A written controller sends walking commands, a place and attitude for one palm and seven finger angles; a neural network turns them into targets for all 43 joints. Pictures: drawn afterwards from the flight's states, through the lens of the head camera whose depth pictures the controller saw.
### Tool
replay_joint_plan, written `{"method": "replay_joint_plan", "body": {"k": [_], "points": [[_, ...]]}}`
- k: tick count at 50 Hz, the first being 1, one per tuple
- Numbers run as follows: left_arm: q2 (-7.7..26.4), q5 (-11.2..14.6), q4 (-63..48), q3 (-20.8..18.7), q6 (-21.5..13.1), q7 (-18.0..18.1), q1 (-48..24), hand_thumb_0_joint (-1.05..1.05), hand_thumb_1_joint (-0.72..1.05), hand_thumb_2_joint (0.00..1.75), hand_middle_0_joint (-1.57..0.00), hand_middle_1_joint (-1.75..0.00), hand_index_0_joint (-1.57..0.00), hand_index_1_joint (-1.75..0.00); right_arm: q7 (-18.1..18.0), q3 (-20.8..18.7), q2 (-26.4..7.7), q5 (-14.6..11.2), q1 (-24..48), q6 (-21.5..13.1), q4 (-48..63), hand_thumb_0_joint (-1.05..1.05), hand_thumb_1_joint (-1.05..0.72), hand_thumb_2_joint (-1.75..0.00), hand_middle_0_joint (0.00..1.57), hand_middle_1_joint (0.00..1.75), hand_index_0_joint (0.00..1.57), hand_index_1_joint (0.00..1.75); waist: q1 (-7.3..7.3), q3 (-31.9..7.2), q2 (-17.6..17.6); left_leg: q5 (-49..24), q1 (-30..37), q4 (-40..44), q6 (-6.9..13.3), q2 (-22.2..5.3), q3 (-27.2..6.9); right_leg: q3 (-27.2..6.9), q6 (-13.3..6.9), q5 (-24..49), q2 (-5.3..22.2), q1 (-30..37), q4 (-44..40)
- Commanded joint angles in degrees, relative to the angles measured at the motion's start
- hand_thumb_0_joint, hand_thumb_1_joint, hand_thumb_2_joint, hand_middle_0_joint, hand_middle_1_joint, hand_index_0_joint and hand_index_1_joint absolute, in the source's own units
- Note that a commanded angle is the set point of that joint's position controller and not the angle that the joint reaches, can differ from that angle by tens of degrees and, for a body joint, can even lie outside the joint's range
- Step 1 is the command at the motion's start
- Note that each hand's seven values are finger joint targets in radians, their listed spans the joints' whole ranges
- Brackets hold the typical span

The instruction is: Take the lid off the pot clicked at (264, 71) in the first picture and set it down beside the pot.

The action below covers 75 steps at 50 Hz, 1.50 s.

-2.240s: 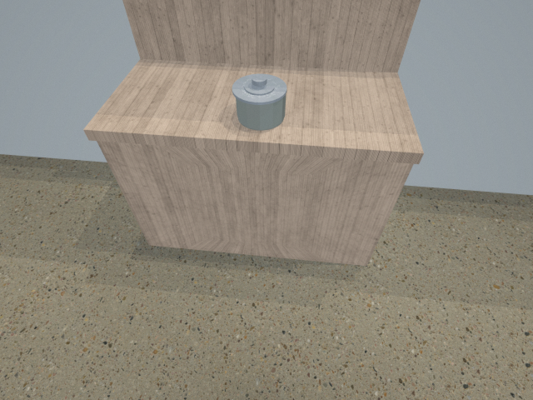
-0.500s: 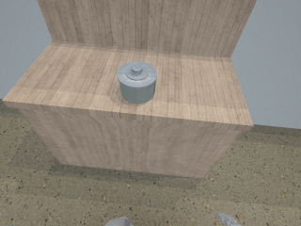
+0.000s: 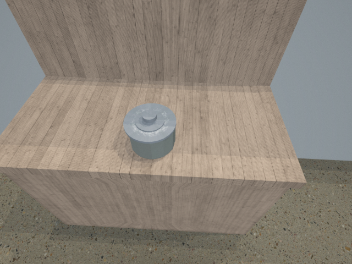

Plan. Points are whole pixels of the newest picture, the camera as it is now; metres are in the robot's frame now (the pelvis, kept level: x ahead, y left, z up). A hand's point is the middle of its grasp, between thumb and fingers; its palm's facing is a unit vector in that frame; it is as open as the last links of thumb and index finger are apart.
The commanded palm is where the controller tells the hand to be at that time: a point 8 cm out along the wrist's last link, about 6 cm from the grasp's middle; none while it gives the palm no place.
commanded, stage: come to a stop and stand still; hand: left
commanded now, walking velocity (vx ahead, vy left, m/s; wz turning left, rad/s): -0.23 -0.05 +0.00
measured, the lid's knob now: (149, 116) +0.50 +0.10 +0.03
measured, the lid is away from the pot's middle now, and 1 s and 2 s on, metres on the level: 0.00 0.00 0.00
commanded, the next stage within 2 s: look again from close up in 0.68 s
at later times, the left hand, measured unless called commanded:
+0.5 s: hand out of the picture +0.02 +0.17 -0.17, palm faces +0.00 -0.97 -0.25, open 7.4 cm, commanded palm none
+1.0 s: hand out of the picture -0.01 +0.17 -0.17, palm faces -0.02 -0.98 -0.19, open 7.4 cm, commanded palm none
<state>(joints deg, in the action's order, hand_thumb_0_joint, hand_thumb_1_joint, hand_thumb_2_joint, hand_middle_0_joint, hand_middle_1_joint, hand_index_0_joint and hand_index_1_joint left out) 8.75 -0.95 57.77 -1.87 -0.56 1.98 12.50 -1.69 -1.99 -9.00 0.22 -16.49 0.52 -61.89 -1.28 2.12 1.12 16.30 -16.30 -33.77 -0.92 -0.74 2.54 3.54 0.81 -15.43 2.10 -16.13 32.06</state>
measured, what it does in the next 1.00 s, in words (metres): steps on the spot: right foot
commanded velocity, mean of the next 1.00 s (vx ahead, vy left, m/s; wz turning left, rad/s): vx -0.03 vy -0.02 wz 0.00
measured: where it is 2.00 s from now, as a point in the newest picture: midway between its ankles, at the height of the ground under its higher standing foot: outside the picture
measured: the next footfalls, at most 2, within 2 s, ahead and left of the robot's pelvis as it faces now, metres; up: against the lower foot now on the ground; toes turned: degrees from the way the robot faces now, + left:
right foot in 0.32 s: +0.01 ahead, -0.12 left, +0.00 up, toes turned -1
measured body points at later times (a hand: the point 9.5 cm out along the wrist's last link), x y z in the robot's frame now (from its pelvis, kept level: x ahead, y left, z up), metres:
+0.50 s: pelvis -0.02 -0.01 +0.00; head -0.01 -0.02 +0.45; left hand +0.02 +0.22 -0.15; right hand +0.06 -0.25 -0.15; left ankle -0.01 +0.09 -0.73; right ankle -0.03 -0.12 -0.73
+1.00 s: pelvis -0.01 -0.01 +0.01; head +0.01 +0.00 +0.46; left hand -0.01 +0.22 -0.15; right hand -0.01 -0.23 -0.14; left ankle -0.01 +0.09 -0.73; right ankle -0.03 -0.12 -0.73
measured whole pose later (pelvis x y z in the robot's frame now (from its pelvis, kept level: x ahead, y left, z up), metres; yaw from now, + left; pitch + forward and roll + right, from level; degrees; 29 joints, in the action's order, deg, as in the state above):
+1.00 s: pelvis -0.01 -0.01 +0.01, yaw -1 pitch +1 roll +0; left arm 10.5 -0.8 60.7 1.4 -0.7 1.9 18.3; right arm -0.9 0.5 -8.6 0.4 -16.3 -1.0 -62.3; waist 0.1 0.6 -1.4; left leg 14.7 -13.4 -27.2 2.0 1.1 2.2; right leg 0.3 -1.0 -16.0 -1.0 -11.5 26.7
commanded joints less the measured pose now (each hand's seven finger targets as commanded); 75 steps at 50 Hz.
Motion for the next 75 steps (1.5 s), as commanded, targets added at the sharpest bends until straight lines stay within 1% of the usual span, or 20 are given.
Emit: {"method": "replay_joint_plan", "body": {"k": [1, 2, 3, 6, 8, 12, 14, 15, 16, 17, 18, 20, 22, 24, 26, 29, 32, 37, 49, 75], "points": [[7.4, 0.3, -3.0, -2.2, 1.4, 1.0, 2.5, 0.0, 0.9, 0.9, -0.2, -0.3, -0.2, -0.3, -0.4, -1.4, -7.1, 0.7, -3.5, -0.2, 3.5, 0.0, -0.9, -0.9, 0.2, 0.3, 0.2, 0.3, 1.5, -2.7, 4.6, -40.9, 6.6, 9.3, 3.9, -10.5, -7.7, -1.8, -1.5, 14.8, 2.7, -0.2, 3.6], [6.4, 0.1, -3.1, -2.0, 1.8, 1.1, 2.2, 0.0, 0.9, 0.9, -0.2, -0.3, -0.2, -0.3, -0.7, -1.5, -7.7, 0.6, -3.0, -0.4, 3.8, 0.0, -0.9, -0.9, 0.2, 0.3, 0.2, 0.3, 1.29, -2.4, 10.3, -50.2, 6.5, 11.3, 7.3, -13.6, -11.4, -0.1, -0.1, -0.5, 0.1, -0.6, 8.2], [6.9, 0.3, -3.0, -1.9, 2.2, 1.2, 2.0, 0.0, 0.9, 0.9, -0.2, -0.3, -0.2, -0.3, -1.0, -1.5, -8.3, 0.7, -2.9, -0.5, 4.0, 0.0, -0.9, -0.9, 0.2, 0.3, 0.2, 0.3, 0.95, -2.3, 10.4, -56.8, 8.0, 12.0, 10.5, -16.0, -14.1, -1.8, -0.1, -11.5, -0.9, -3.0, 13.5], [5.7, 0.5, -2.7, -2.2, 2.5, 1.1, 1.3, 0.0, 0.9, 0.9, -0.2, -0.3, -0.2, -0.3, -1.7, -1.7, -8.7, 1.3, -0.3, -0.1, 4.7, 0.0, -0.9, -0.9, 0.2, 0.3, 0.2, 0.3, 0.78, -3.0, 6.9, -57.4, 12.6, 10.3, 13.2, -15.8, -13.5, -4.7, -0.2, -16.1, -1.3, -7.7, 20.1], [5.3, 0.6, -2.8, -2.0, 2.4, 0.8, 1.6, 0.0, 0.9, 0.9, -0.2, -0.3, -0.2, -0.3, -1.6, -2.0, -9.1, 1.3, 0.8, 0.0, 5.4, 0.0, -0.9, -0.9, 0.2, 0.3, 0.2, 0.3, 0.71, -4.5, 5.0, -55.1, 14.3, 9.6, 12.7, -15.6, -12.1, -5.1, -0.2, -14.7, -1.4, -6.8, 17.1], [5.6, 0.5, -2.4, -1.8, 2.4, 0.6, 3.4, 0.0, 0.9, 0.9, -0.2, -0.3, -0.2, -0.3, -1.2, -2.4, -9.9, 1.1, 1.8, 0.2, 5.5, 0.0, -0.9, -0.9, 0.2, 0.3, 0.2, 0.3, 0.96, -6.9, 7.3, -46.7, 14.1, 9.9, 10.7, -14.6, -11.2, -4.0, -0.3, -7.6, -1.3, -0.8, 6.1], [5.9, 0.2, -1.4, -1.5, 1.7, 0.7, 6.0, 0.0, 0.9, 0.9, -0.2, -0.3, -0.2, -0.3, -0.8, -2.3, -9.1, 0.6, 2.8, 0.0, 5.5, 0.0, -0.9, -0.9, 0.2, 0.3, 0.2, 0.3, 2.3, -7.0, 3.7, -33.7, 9.5, 8.0, 7.8, -12.1, -9.9, -3.8, -0.1, 2.8, -0.6, 6.6, -6.5], [6.8, -0.4, -2.6, -0.5, 0.2, 2.4, 8.6, 0.0, 0.9, 0.9, -0.2, -0.3, -0.2, -0.3, -0.4, -2.5, -11.6, -1.2, 6.4, -1.0, 9.8, 0.0, -0.9, -0.9, 0.2, 0.3, 0.2, 0.3, 3.62, -6.5, -2.7, -33.6, 10.9, -2.3, 3.8, -10.8, -5.5, -7.3, 0.1, 12.8, 2.9, 2.6, -12.8], [10.3, -0.6, -6.1, -0.9, 0.0, 2.2, 4.2, 0.0, 0.9, 0.9, -0.2, -0.3, -0.2, -0.3, 0.8, -2.0, -7.2, -0.4, 3.2, -0.6, 12.2, 0.0, -0.9, -0.9, 0.2, 0.3, 0.2, 0.3, 0.47, -4.5, -11.9, -4.2, -0.1, -2.9, 1.7, -2.8, -2.2, -15.5, -3.4, 16.0, 8.8, 3.2, -11.7], [11.4, -0.7, -7.3, -0.2, -0.5, 1.8, 2.5, 0.0, 0.9, 0.9, -0.2, -0.3, -0.2, -0.3, 1.3, -1.5, -5.6, 0.2, 3.3, -0.1, 12.3, 0.0, -0.9, -0.9, 0.2, 0.3, 0.2, 0.3, 0.05, -3.6, -8.6, 5.8, -1.0, -5.1, 0.8, -0.5, -0.8, -16.7, -7.0, 13.7, 11.1, 0.8, -10.9], [11.3, -0.7, -7.6, -0.4, -1.0, 1.5, 2.2, 0.0, 0.9, 0.9, -0.2, -0.3, -0.2, -0.3, 1.7, -1.3, -4.9, 0.7, 3.0, 0.8, 12.0, 0.0, -0.9, -0.9, 0.2, 0.3, 0.2, 0.3, 0.1, -6.8, -7.0, 6.1, -1.3, -8.6, 0.3, 0.2, -0.8, -17.1, -9.5, 17.1, 10.7, 3.4, -10.2], [10.8, -0.6, -8.4, -0.7, -1.7, 1.7, 2.7, 0.0, 0.9, 0.9, -0.2, -0.3, -0.2, -0.3, 1.5, -1.3, -5.3, 0.4, 3.8, 0.4, 13.4, 0.0, -0.9, -0.9, 0.2, 0.3, 0.2, 0.3, 0.09, -4.9, -11.4, 7.6, -5.2, -11.4, 1.0, -0.2, -2.5, -18.0, -11.1, 23.2, 11.3, 4.3, -8.9], [10.8, -0.6, -8.9, -0.4, -1.5, 1.7, 2.3, 0.0, 0.9, 0.9, -0.2, -0.3, -0.2, -0.3, 1.2, -1.1, -4.8, 0.1, 2.2, -0.1, 13.0, 0.0, -0.9, -0.9, 0.2, 0.3, 0.2, 0.3, -0.9, -4.6, -9.4, 5.4, -0.6, -4.0, 1.1, -0.1, -2.0, -15.5, -10.2, 22.7, 9.9, 2.0, -6.8], [10.4, -0.1, -8.7, 0.1, -1.0, 1.3, 1.6, 0.0, 0.9, 0.9, -0.2, -0.3, -0.2, -0.3, 1.2, -0.6, -5.1, 0.2, 0.6, -0.5, 11.7, 0.0, -0.9, -0.9, 0.2, 0.3, 0.2, 0.3, -1.51, -1.0, -4.3, -2.2, 6.0, 4.6, 1.5, -1.2, -3.3, -12.5, -6.1, 8.3, 6.4, -5.5, -6.4], [9.1, -0.2, -8.0, 0.5, -0.2, 1.1, 3.2, 0.0, 0.9, 0.9, -0.2, -0.3, -0.2, -0.3, 1.2, -0.3, -6.7, 0.6, 2.1, -1.1, 11.1, 0.0, -0.9, -0.9, 0.2, 0.3, 0.2, 0.3, 0.54, 2.5, 2.8, -3.9, 0.9, 8.9, 3.8, -5.4, -8.9, -8.8, -3.5, -2.2, 1.8, -4.7, -6.1], [8.6, -0.1, -6.3, 0.8, -0.1, 0.7, 6.7, 0.0, 0.9, 0.9, -0.2, -0.3, -0.2, -0.3, 1.1, 0.1, -7.8, 0.6, 4.0, -1.2, 11.2, 0.0, -0.9, -0.9, 0.2, 0.3, 0.2, 0.3, 2.31, 2.5, 2.0, 3.3, -3.1, 12.9, 4.5, -5.7, -11.2, -7.7, -2.9, -4.7, 0.2, -0.3, -7.0], [8.6, -0.1, -5.4, 1.0, -0.6, 0.4, 6.9, 0.0, 0.9, 0.9, -0.2, -0.3, -0.2, -0.3, 1.1, 0.4, -7.1, 0.6, 2.3, -1.3, 9.7, 0.0, -0.9, -0.9, 0.2, 0.3, 0.2, 0.3, 1.56, 1.7, -1.5, 4.5, -1.2, 11.8, 3.4, -3.6, -8.1, -10.7, -3.7, -8.0, 2.1, -1.6, -10.6], [8.5, 0.0, -3.9, 1.2, -1.1, 0.3, 6.9, 0.0, 0.9, 0.9, -0.2, -0.3, -0.2, -0.3, 0.9, 0.8, -6.3, 0.5, 0.4, -2.0, 7.3, 0.0, -0.9, -0.9, 0.2, 0.3, 0.2, 0.3, 1.17, 0.0, -3.3, -1.0, 2.0, 10.8, 3.0, -3.3, -6.8, -11.1, -3.8, -4.3, 3.2, -1.2, -11.7], [7.6, 0.3, 1.3, 1.8, -1.1, 0.3, 8.9, 0.0, 0.9, 0.9, -0.2, -0.3, -0.2, -0.3, 0.1, 1.6, -5.8, 0.0, -1.3, -2.9, 2.0, 0.0, -0.9, -0.9, 0.2, 0.3, 0.2, 0.3, 1.82, -1.7, -0.5, -11.6, 5.2, 11.2, 3.4, -4.8, -6.9, -8.6, -3.2, 8.5, 2.9, 3.7, -9.3], [6.5, 0.2, 3.7, 1.9, -0.9, 0.8, 9.2, 0.0, 0.9, 0.9, -0.2, -0.3, -0.2, -0.3, -0.4, 1.4, -5.4, 0.0, -1.3, -2.9, -0.9, 0.0, -0.9, -0.9, 0.2, 0.3, 0.2, 0.3, 1.86, 0.0, -1.2, -19.6, 9.8, 12.3, 3.8, -5.1, -6.9, -7.4, -2.7, 13.6, 3.9, 5.6, -10.4]]}}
